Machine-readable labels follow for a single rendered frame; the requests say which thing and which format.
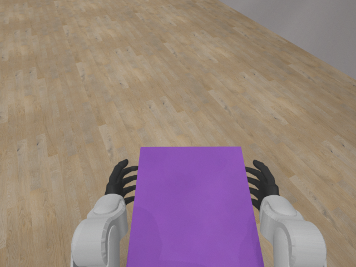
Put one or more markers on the robot right forearm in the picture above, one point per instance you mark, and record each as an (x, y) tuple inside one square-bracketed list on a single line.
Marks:
[(296, 242)]

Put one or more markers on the left robot hand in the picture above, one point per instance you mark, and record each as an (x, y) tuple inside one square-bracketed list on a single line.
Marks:
[(116, 181)]

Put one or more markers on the right robot hand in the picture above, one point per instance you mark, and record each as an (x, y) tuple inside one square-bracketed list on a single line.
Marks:
[(265, 184)]

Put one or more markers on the carton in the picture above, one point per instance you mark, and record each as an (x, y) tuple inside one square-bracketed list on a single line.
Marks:
[(193, 208)]

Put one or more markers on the robot left forearm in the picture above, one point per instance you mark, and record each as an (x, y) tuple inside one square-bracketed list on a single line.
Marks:
[(96, 240)]

